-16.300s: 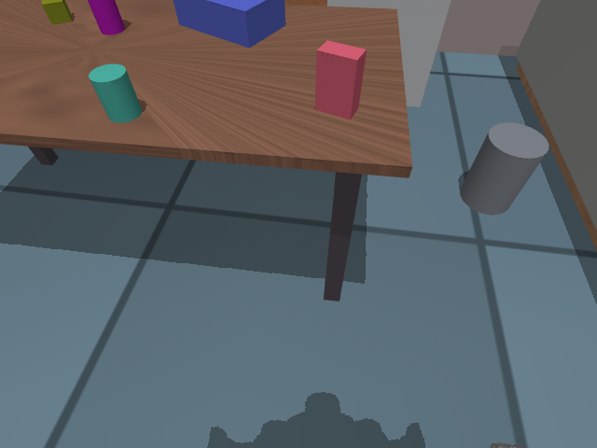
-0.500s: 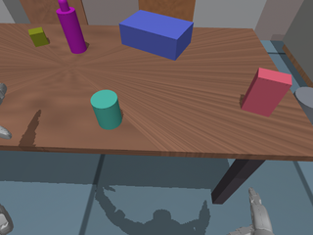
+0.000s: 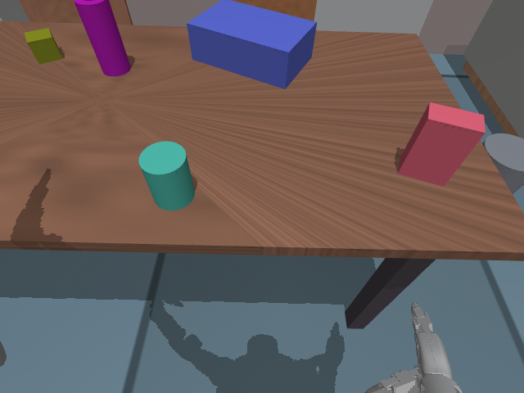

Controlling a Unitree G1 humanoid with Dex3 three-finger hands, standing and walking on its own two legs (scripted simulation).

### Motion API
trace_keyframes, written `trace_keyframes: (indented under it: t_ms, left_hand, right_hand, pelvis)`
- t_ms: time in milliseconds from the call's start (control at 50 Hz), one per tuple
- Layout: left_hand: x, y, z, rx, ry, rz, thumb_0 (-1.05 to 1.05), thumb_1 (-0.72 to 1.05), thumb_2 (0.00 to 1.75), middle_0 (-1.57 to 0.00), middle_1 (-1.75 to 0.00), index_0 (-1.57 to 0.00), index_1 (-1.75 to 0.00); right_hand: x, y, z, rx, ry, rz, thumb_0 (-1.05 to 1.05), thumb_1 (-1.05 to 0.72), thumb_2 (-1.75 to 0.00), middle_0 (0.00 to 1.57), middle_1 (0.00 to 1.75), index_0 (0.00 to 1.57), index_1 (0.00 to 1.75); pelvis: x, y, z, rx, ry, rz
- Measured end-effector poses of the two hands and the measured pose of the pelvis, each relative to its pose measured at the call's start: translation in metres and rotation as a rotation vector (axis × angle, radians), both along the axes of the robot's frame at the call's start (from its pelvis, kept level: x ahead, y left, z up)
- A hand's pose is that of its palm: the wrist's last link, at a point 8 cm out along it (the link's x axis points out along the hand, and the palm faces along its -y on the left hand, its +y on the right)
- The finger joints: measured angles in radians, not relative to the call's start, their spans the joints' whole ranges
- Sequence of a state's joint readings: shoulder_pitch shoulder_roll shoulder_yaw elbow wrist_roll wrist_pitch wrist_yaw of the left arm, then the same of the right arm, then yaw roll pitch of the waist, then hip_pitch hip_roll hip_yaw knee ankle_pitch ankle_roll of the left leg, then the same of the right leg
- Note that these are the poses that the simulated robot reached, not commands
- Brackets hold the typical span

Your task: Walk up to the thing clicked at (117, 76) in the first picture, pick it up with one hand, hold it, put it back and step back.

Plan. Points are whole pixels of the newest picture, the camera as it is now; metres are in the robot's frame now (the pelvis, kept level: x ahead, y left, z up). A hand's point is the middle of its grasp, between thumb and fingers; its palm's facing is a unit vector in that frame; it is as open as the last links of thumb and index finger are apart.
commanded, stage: go down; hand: left
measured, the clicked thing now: (169, 177) +0.46 +0.16 +0.04
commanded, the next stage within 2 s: approach in 0.56 s
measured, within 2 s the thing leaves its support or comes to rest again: neither
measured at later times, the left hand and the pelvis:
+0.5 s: hand out of the picture +0.37 +0.36 +0.18, palm faces +0.10 -0.99 -0.01, open 17.7 cm; pelvis +0.00 +0.00 +0.00, yaw +0 degrees
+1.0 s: hand (53, 186) +0.39 +0.30 +0.11, palm faces +0.00 -1.00 +0.03, open 17.4 cm; pelvis -0.01 +0.00 -0.01, yaw +0 degrees
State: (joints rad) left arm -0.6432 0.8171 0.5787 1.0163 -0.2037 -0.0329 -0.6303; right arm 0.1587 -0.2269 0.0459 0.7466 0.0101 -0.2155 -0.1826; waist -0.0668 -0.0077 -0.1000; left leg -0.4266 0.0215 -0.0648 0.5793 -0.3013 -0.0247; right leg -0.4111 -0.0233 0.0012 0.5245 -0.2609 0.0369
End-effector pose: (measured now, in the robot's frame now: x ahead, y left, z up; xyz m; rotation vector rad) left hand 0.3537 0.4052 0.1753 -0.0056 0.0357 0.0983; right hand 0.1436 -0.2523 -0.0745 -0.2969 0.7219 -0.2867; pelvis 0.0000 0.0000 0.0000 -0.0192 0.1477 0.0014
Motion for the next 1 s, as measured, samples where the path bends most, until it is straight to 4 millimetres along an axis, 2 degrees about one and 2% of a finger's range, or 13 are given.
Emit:
trace_keyframes:
  t_ms: [280,420,560,780,880,1000]
  left_hand:
    - [0.006,-0.005,0.002,0.012,-0.010,-0.018,-0.01,-0.59,0.05,-0.04,-0.05,-0.05,-0.05]
    - [-0.002,0.000,0.006,0.016,-0.010,-0.004,-0.01,-0.59,0.05,-0.04,-0.05,-0.05,-0.05]
    - [-0.012,0.003,0.000,0.013,0.005,-0.002,-0.01,-0.59,0.05,-0.04,-0.05,-0.04,-0.05]
    - [-0.005,0.002,-0.002,0.008,-0.001,-0.003,-0.01,-0.56,0.07,-0.05,-0.06,-0.04,-0.07]
    - [0.000,-0.007,-0.022,0.002,0.025,-0.027,-0.01,-0.53,0.08,-0.05,-0.06,-0.04,-0.07]
    - [0.016,-0.049,-0.067,-0.029,0.070,-0.099,-0.01,-0.52,0.08,-0.05,-0.06,-0.04,-0.07]
  right_hand:
    - [-0.002,0.008,-0.003,0.027,-0.004,-0.002,-0.01,0.52,-0.05,0.06,0.06,0.05,0.05]
    - [0.001,0.006,-0.002,0.030,-0.018,-0.003,-0.01,0.52,-0.05,0.06,0.06,0.06,0.05]
    - [0.000,0.006,-0.004,0.020,0.003,0.018,-0.01,0.51,-0.05,0.06,0.05,0.05,0.05]
    - [0.001,0.001,0.010,-0.011,-0.059,0.014,-0.01,0.53,-0.05,0.06,0.06,0.06,0.05]
    - [-0.009,0.006,0.003,0.000,-0.028,0.029,-0.01,0.54,-0.05,0.06,0.06,0.05,0.05]
    - [-0.011,0.018,-0.006,0.032,-0.020,0.062,-0.01,0.55,-0.04,0.06,0.06,0.05,0.05]
  pelvis:
    - [0.004,0.005,-0.001,-0.004,0.011,-0.009]
    - [0.005,0.004,-0.001,-0.002,0.005,-0.009]
    - [0.002,0.001,-0.002,0.001,0.000,0.001]
    - [-0.004,0.001,-0.003,0.000,-0.001,0.001]
    - [-0.007,0.003,-0.006,0.000,0.014,-0.001]
    - [-0.013,0.004,-0.011,-0.003,0.040,-0.004]
